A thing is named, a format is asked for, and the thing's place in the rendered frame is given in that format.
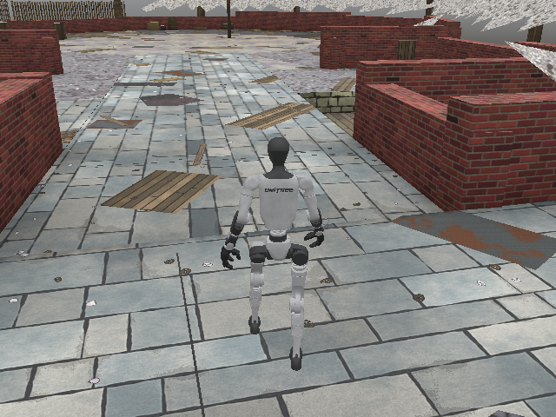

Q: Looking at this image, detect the robot right thigh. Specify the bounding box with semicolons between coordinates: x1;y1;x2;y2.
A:
289;243;308;314

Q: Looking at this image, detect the robot left thigh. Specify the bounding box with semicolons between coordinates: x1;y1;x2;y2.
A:
249;242;267;288

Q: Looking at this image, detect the robot right hand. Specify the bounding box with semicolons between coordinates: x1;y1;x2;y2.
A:
304;232;324;248

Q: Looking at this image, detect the left robot upper arm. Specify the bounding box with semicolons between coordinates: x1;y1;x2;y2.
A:
236;175;261;224

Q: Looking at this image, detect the robot left forearm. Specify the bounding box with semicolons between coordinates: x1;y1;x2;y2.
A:
223;210;244;250

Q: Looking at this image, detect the robot thigh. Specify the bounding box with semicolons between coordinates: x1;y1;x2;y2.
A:
289;243;308;314
249;242;267;288

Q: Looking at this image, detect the robot left hand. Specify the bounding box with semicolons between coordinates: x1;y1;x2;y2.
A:
221;246;241;269

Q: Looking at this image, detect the right robot upper arm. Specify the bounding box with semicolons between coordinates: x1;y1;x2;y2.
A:
296;175;320;221

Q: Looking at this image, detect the robot right forearm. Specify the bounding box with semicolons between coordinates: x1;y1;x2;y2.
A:
310;208;324;236

